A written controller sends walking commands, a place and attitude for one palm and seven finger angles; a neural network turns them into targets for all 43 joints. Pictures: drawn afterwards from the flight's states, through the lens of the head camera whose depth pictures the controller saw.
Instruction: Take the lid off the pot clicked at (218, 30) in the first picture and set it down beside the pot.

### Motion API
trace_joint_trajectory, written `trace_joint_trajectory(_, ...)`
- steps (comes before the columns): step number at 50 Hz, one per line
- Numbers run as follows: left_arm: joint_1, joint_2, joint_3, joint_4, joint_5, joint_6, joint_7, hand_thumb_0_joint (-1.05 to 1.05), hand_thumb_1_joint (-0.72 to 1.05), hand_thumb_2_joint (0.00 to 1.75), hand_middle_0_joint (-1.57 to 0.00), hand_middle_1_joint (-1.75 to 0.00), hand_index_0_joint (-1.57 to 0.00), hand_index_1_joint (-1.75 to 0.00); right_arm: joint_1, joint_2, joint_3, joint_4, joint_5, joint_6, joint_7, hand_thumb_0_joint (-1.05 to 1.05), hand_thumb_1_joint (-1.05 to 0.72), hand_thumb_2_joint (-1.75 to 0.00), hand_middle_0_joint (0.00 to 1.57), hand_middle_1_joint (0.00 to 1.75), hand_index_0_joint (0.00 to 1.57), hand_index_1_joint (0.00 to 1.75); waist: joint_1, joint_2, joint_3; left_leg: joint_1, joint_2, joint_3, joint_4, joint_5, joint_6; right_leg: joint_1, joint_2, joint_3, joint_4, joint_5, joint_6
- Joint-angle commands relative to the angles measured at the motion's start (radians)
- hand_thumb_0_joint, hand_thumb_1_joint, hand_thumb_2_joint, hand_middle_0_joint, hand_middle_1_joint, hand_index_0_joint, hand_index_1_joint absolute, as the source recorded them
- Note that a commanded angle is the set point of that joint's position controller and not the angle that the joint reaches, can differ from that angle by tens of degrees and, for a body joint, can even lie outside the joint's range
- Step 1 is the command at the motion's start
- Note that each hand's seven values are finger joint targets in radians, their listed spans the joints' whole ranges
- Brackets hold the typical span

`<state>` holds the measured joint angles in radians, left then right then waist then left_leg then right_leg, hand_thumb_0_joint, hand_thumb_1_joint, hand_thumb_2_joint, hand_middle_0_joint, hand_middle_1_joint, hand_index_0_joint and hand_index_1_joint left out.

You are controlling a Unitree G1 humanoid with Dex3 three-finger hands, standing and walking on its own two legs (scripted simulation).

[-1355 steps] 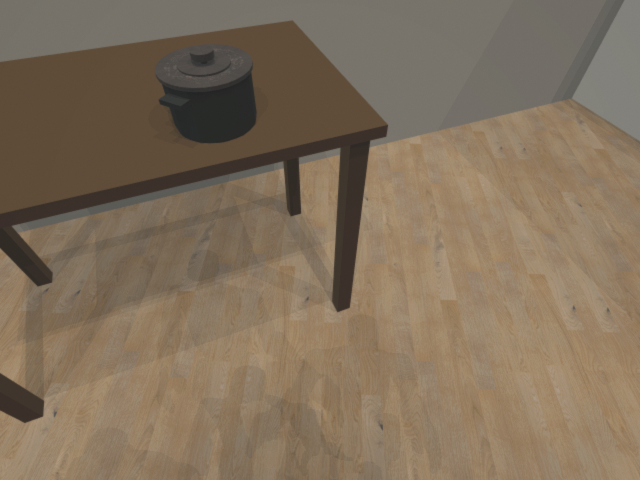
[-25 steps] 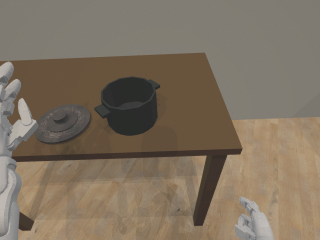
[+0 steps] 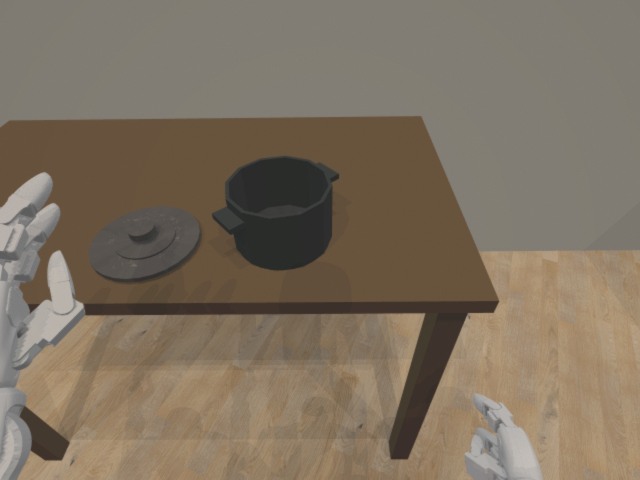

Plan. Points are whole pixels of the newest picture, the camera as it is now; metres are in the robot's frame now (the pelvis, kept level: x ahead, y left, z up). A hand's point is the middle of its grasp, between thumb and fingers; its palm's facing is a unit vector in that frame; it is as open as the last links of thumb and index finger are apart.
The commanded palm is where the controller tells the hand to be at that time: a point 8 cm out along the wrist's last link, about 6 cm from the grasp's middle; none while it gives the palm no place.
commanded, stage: draw the hand back to the body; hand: left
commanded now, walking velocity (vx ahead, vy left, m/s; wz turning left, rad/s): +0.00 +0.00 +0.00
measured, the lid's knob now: (141, 230) +0.46 +0.38 +0.04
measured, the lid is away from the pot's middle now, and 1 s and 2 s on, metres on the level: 0.24 0.24 0.24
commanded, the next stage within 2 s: step back with the hand held close in 0.06 s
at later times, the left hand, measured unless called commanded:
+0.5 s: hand (55, 317) +0.19 +0.27 +0.19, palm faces +0.30 -0.84 -0.46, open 7.4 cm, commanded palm +0.12 +0.32 +0.23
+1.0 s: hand out of the picture +0.09 +0.30 +0.21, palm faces +0.42 -0.82 -0.39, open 7.4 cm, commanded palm +0.03 +0.35 +0.23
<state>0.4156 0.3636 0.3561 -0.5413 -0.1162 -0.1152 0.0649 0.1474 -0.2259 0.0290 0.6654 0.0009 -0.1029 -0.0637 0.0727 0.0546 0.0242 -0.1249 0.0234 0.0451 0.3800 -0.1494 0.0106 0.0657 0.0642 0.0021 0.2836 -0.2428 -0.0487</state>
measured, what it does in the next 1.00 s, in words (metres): shifts its weight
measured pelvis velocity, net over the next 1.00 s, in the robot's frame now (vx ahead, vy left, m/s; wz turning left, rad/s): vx -0.10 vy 0.07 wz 0.01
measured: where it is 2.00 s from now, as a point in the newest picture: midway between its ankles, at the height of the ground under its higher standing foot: outside the picture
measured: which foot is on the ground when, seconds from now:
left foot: down 0.00-1.00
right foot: down 0.00-1.00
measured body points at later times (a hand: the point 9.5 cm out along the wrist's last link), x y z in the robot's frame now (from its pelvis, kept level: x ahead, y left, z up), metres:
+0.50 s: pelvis -0.02 +0.05 -0.01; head -0.01 +0.06 +0.44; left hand +0.16 +0.31 +0.22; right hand +0.16 -0.21 -0.07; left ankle +0.04 +0.11 -0.75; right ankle -0.05 -0.09 -0.75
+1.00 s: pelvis -0.10 +0.07 -0.02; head -0.10 +0.09 +0.43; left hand +0.06 +0.34 +0.23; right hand +0.06 -0.17 -0.09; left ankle +0.04 +0.12 -0.74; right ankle -0.05 -0.09 -0.74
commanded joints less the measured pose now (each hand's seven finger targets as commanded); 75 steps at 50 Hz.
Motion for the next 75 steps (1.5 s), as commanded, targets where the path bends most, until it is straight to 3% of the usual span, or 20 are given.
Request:
trace_joint_trajectory(1, -0.169, 0.177, 0.105, -0.201, 0.000, -0.065, 0.025, 0.00, 0.90, 0.90, -0.20, -0.30, -0.20, -0.30, -0.174, -0.102, -0.039, -0.164, -0.008, -0.062, -0.009, 0.00, -0.90, -0.90, 0.20, 0.30, 0.20, 0.30, -0.010, 0.016, -0.039, 0.197, 0.008, -0.019, -0.014, 0.067, 0.032, -0.253, -0.048, 0.014, -0.103, 0.125, 0.022)
trace_joint_trajectory(8, -0.147, 0.165, 0.097, -0.213, 0.005, -0.058, 0.026, 0.00, 0.90, 0.90, -0.20, -0.30, -0.20, -0.30, -0.173, -0.100, -0.038, -0.163, -0.010, -0.063, -0.003, 0.00, -0.90, -0.90, 0.20, 0.30, 0.20, 0.30, -0.006, -0.006, -0.046, 0.189, 0.015, -0.030, -0.026, 0.067, 0.026, -0.238, -0.046, 0.009, -0.095, 0.118, 0.019)
trace_joint_trajectory(9, -0.323, 0.371, 0.265, -0.356, 0.031, -0.105, 0.043, 0.00, 0.90, 0.90, -0.20, -0.30, -0.20, -0.30, -0.175, -0.141, -0.045, -0.229, 0.008, -0.045, 0.001, 0.00, -0.90, -0.90, 0.20, 0.30, 0.20, 0.30, -0.030, 0.017, -0.006, 0.115, 0.020, -0.059, 0.044, -0.035, 0.047, -0.360, -0.107, 0.159, -0.125, 0.133, 0.028)
trace_joint_trajectory(11, -0.177, 0.253, 0.189, -0.199, 0.033, -0.122, 0.041, 0.00, 0.90, 0.90, -0.20, -0.30, -0.20, -0.30, -0.137, -0.124, -0.049, -0.198, -0.005, -0.026, 0.000, 0.00, -0.90, -0.90, 0.20, 0.30, 0.20, 0.30, -0.051, -0.053, 0.007, 0.070, 0.007, -0.081, 0.111, -0.062, 0.046, -0.393, -0.155, 0.178, -0.130, 0.086, 0.004)
trace_joint_trajectory(13, -0.054, 0.169, 0.115, -0.151, 0.036, -0.097, 0.025, 0.00, 0.90, 0.90, -0.20, -0.30, -0.20, -0.30, -0.113, -0.125, -0.061, -0.219, 0.006, -0.009, 0.012, 0.00, -0.90, -0.90, 0.20, 0.30, 0.20, 0.30, -0.059, -0.084, -0.042, 0.077, 0.027, -0.078, 0.142, 0.020, 0.049, -0.389, -0.172, 0.155, -0.088, 0.174, 0.022)
trace_joint_trajectory(22, 0.091, 0.267, 0.215, -0.371, 0.036, -0.108, 0.044, 0.00, 0.90, 0.90, -0.20, -0.30, -0.20, -0.30, -0.073, -0.135, -0.079, -0.309, 0.017, 0.044, 0.008, 0.00, -0.90, -0.90, 0.20, 0.30, 0.20, 0.30, -0.050, 0.054, -0.181, 0.011, 0.114, -0.125, 0.023, 0.281, 0.060, -0.254, -0.081, 0.034, 0.135, 0.252, 0.043)
trace_joint_trajectory(29, 0.153, 0.275, 0.276, -0.434, 0.039, -0.138, 0.068, 0.00, 0.90, 0.90, -0.20, -0.30, -0.20, -0.30, -0.031, -0.139, -0.091, -0.316, 0.011, 0.006, 0.014, 0.00, -0.90, -0.90, 0.20, 0.30, 0.20, 0.30, -0.057, 0.173, -0.178, -0.225, 0.188, -0.209, -0.107, -0.099, 0.076, -0.174, -0.045, 0.002, 0.286, -0.015, 0.045)
trace_joint_trajectory(37, 0.085, 0.238, 0.245, -0.327, 0.046, -0.138, 0.084, 0.00, 0.90, 0.90, -0.20, -0.30, -0.20, -0.30, -0.010, -0.137, -0.097, -0.292, 0.021, -0.020, 0.001, 0.00, -0.90, -0.90, 0.20, 0.30, 0.20, 0.30, -0.085, 0.046, -0.091, -0.313, 0.149, -0.206, -0.120, -0.473, 0.041, -0.260, -0.063, 0.013, 0.175, -0.147, 0.018)
trace_joint_trajectory(46, 0.015, 0.240, 0.199, -0.365, 0.063, -0.160, 0.101, 0.00, 0.90, 0.90, -0.20, -0.30, -0.20, -0.30, 0.008, -0.119, -0.090, -0.250, 0.009, -0.026, -0.006, 0.00, -0.90, -0.90, 0.20, 0.30, 0.20, 0.30, -0.106, -0.072, -0.089, -0.077, 0.061, -0.148, 0.216, -0.266, 0.017, -0.598, -0.200, 0.138, 0.037, -0.176, -0.040)
trace_joint_trajectory(51, -0.002, 0.249, 0.249, -0.386, 0.065, -0.171, 0.108, 0.00, 0.90, 0.90, -0.20, -0.30, -0.20, -0.30, -0.037, -0.137, -0.086, -0.281, -0.002, -0.033, -0.017, 0.00, -0.90, -0.90, 0.20, 0.30, 0.20, 0.30, -0.088, 0.242, -0.068, -0.442, 0.241, -0.360, -0.249, -0.648, 0.058, -0.325, 0.008, -0.026, 0.453, -0.220, 0.031)
trace_joint_trajectory(53, -0.035, 0.281, 0.279, -0.398, 0.054, -0.170, 0.097, 0.00, 0.90, 0.90, -0.20, -0.30, -0.20, -0.30, -0.021, -0.111, -0.100, -0.271, -0.011, -0.036, -0.001, 0.00, -0.90, -0.90, 0.20, 0.30, 0.20, 0.30, -0.073, 0.216, -0.141, -0.494, 0.275, -0.318, -0.305, -0.546, 0.048, -0.235, 0.043, -0.018, 0.719, -0.280, 0.035)
trace_joint_trajectory(58, 0.068, 0.261, 0.255, -0.351, 0.024, -0.156, 0.090, 0.00, 0.90, 0.90, -0.20, -0.30, -0.20, -0.30, -0.027, -0.095, -0.110, -0.270, 0.006, -0.022, 0.031, 0.00, -0.90, -0.90, 0.20, 0.30, 0.20, 0.30, -0.066, 0.147, -0.204, -0.316, 0.216, -0.136, -0.148, -0.440, -0.031, -0.217, -0.036, -0.050, 0.287, -0.294, -0.015)
trace_joint_trajectory(61, -0.056, 0.332, 0.228, -0.448, 0.049, -0.187, 0.095, 0.00, 0.90, 0.90, -0.20, -0.30, -0.20, -0.30, -0.022, -0.084, -0.097, -0.242, 0.006, -0.011, 0.023, 0.00, -0.90, -0.90, 0.20, 0.30, 0.20, 0.30, -0.094, -0.255, -0.147, -0.126, -0.034, -0.002, 0.668, -0.284, -0.060, -0.621, -0.438, 0.327, -0.136, -0.013, -0.138)
trace_joint_trajectory(62, -0.059, 0.318, 0.237, -0.379, 0.053, -0.159, 0.089, 0.00, 0.90, 0.90, -0.20, -0.30, -0.20, -0.30, -0.035, -0.079, -0.098, -0.239, 0.014, -0.012, 0.022, 0.00, -0.90, -0.90, 0.20, 0.30, 0.20, 0.30, -0.085, -0.318, -0.121, -0.210, -0.025, -0.067, 0.835, -0.314, -0.036, -0.664, -0.453, 0.313, -0.112, -0.035, -0.158)
trace_joint_trajectory(67, -0.127, 0.256, 0.191, -0.322, 0.057, -0.168, 0.082, 0.00, 0.90, 0.90, -0.20, -0.30, -0.20, -0.30, -0.042, -0.092, -0.072, -0.211, 0.016, -0.015, -0.004, 0.00, -0.90, -0.90, 0.20, 0.30, 0.20, 0.30, -0.132, 0.004, 0.039, -0.189, 0.036, -0.079, 0.111, -0.146, -0.012, -0.499, -0.247, 0.086, 0.232, 0.259, -0.025)
trace_joint_trajectory(69, -0.133, 0.282, 0.237, -0.409, 0.050, -0.201, 0.087, 0.00, 0.90, 0.90, -0.20, -0.30, -0.20, -0.30, -0.026, -0.116, -0.091, -0.234, -0.001, -0.045, 0.002, 0.00, -0.90, -0.90, 0.20, 0.30, 0.20, 0.30, -0.107, 0.304, -0.057, -0.164, 0.311, -0.354, -0.064, 0.300, 0.108, -0.532, -0.030, 0.024, 0.571, -0.193, 0.047)
trace_joint_trajectory(71, -0.049, 0.283, 0.262, -0.379, 0.014, -0.207, 0.065, 0.00, 0.90, 0.90, -0.20, -0.30, -0.20, -0.30, -0.008, -0.099, -0.104, -0.231, -0.010, -0.069, 0.029, 0.00, -0.90, -0.90, 0.20, 0.30, 0.20, 0.30, -0.101, 0.262, -0.206, -0.160, 0.360, -0.442, -0.117, 0.169, 0.127, -0.534, 0.020, 0.100, 0.863, -0.373, 0.053)
trace_joint_trajectory(72, -0.013, -0.112, -0.220, 0.501, 0.136, 0.035, -0.037, 0.00, 0.90, 0.90, -0.20, -0.30, -0.20, -0.30, 0.075, -0.273, -0.136, 0.038, -0.019, -0.073, 0.063, 0.00, -0.90, -0.90, 0.20, 0.30, 0.20, 0.30, -0.229, 0.271, -0.121, -0.194, 0.274, -0.414, 0.149, 0.786, 0.081, -0.693, -0.028, 0.149, 1.007, -0.301, 0.067)
trace_joint_trajectory(73, -0.342, 0.341, 0.231, -0.813, -0.001, -0.114, 0.032, 0.00, 0.90, 0.90, -0.20, -0.30, -0.20, -0.30, -0.105, -0.064, -0.132, -0.302, 0.039, -0.060, 0.084, 0.00, -0.90, -0.90, 0.20, 0.30, 0.20, 0.30, -0.067, 0.066, -0.324, -0.085, 0.307, -0.274, -0.089, 0.183, 0.084, -0.488, 0.043, 0.139, 0.966, -0.302, 0.096)
trace_joint_trajectory(75, 0.204, 0.434, 0.409, -0.591, -0.011, -0.132, 0.081, 0.00, 0.90, 0.90, -0.20, -0.30, -0.20, -0.30, -0.031, -0.089, -0.115, -0.308, 0.022, -0.049, 0.067, 0.00, -0.90, -0.90, 0.20, 0.30, 0.20, 0.30, -0.065, 0.079, -0.316, -0.153, 0.270, -0.368, -0.164, -0.351, 0.098, -0.547, 0.028, 0.051, 0.951, -0.252, 0.071)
